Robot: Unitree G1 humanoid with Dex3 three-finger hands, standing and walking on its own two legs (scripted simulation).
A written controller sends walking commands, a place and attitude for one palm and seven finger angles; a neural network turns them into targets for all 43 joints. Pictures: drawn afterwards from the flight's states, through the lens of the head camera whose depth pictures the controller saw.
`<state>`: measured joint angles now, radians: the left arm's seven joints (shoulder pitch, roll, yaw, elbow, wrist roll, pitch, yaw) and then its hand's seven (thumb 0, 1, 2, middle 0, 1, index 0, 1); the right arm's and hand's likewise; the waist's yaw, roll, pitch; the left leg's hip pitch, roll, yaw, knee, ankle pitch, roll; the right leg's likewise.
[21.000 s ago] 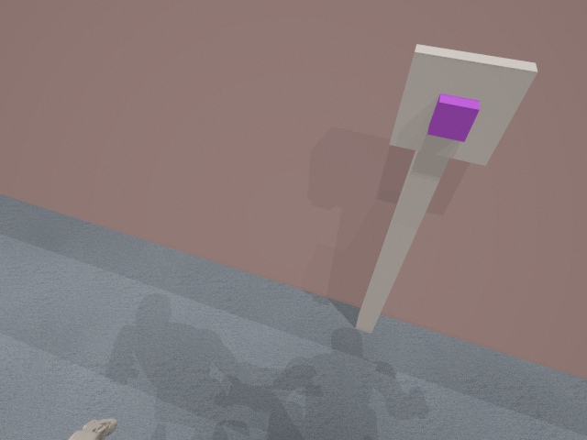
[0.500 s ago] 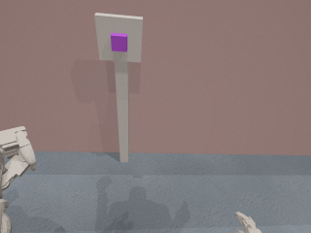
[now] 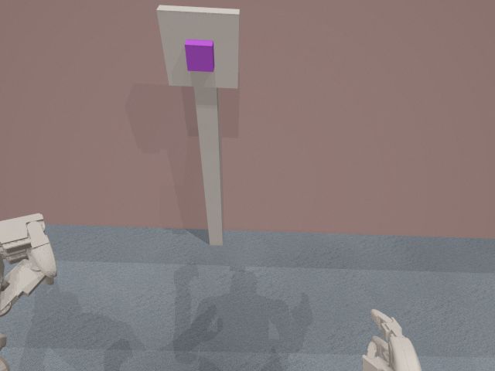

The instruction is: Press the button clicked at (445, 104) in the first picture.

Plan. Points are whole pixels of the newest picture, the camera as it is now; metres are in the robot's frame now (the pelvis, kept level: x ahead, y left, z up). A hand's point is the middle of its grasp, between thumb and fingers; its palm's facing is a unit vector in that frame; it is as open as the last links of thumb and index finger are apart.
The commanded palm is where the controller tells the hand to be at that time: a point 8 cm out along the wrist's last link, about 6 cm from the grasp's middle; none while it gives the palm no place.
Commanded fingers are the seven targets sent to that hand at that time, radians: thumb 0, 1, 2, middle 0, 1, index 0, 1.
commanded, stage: stop stepping back and stand still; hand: left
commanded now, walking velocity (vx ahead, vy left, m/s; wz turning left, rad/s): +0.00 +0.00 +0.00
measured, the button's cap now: (200, 55) +0.73 +0.17 +0.16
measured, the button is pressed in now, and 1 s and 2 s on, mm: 0 0 0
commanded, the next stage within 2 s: let the arm hang, fingers relaxed in 0.20 s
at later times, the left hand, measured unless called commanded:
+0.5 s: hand out of the picture +0.14 +0.23 -0.10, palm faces +0.02 -0.93 -0.36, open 3.0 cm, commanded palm none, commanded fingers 0.00 0.90 0.90 -0.90 -1.06 -0.90 -1.06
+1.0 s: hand out of the picture -0.09 +0.19 -0.16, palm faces +0.07 -0.97 -0.22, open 6.6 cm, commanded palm none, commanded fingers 0.00 0.90 0.90 -0.20 -0.30 -0.20 -0.30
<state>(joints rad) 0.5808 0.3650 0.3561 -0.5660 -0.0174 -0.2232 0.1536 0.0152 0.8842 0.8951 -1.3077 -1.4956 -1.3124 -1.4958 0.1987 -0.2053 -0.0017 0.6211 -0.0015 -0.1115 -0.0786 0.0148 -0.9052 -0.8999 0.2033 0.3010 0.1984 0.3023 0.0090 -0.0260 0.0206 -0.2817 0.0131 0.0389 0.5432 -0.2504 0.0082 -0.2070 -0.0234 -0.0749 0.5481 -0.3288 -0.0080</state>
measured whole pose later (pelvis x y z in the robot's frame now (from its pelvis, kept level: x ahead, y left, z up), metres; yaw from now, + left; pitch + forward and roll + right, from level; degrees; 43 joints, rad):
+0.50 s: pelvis -0.01 +0.00 -0.01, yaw +2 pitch +0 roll +0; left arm 0.25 0.29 0.04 0.56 0.03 0.04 0.00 0.01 0.90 0.90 -1.17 -1.37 -1.18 -1.37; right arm 0.15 -0.29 -0.01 0.81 -0.02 0.01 0.01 0.01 -0.91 -0.90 0.20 0.30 0.20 0.30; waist -0.02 0.04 0.01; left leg -0.36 0.00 0.02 0.61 -0.26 0.01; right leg -0.27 -0.04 -0.10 0.62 -0.35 -0.01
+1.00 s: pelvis -0.03 +0.01 +0.01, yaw +1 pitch -2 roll -1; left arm 0.37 0.16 0.01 1.18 0.01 0.02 0.03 0.01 0.90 0.90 -0.34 -0.46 -0.34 -0.46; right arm 0.34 -0.12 0.00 1.12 -0.02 0.04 -0.02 0.01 -0.91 -0.90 0.20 0.30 0.20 0.30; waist 0.00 0.04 0.05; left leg -0.26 0.00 0.02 0.46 -0.16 0.02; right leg -0.17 -0.03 -0.10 0.45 -0.24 -0.01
